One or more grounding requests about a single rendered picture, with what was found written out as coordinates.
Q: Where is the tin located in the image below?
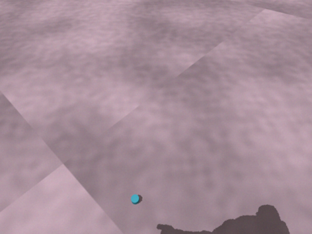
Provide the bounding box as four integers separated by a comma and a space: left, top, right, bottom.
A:
131, 195, 139, 204

